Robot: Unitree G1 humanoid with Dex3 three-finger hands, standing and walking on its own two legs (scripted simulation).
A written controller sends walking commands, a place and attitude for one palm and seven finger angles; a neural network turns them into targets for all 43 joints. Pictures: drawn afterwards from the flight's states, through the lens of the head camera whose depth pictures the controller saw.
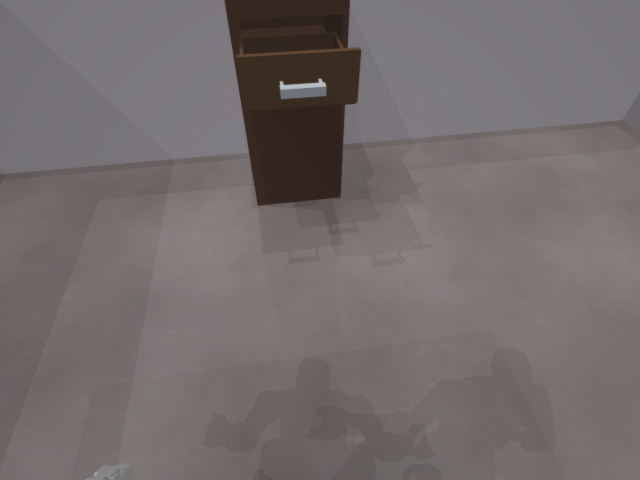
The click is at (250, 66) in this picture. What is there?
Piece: drawer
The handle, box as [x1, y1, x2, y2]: [280, 78, 325, 98]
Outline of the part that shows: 325,84 321,80 321,78 318,79 317,83 284,85 282,81 280,81 280,95 281,98 325,95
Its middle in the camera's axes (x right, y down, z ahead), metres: -0.06 -0.44 +1.12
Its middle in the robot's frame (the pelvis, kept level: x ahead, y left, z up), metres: +1.13 +0.11 -0.04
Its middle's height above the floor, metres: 0.73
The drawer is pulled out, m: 0.29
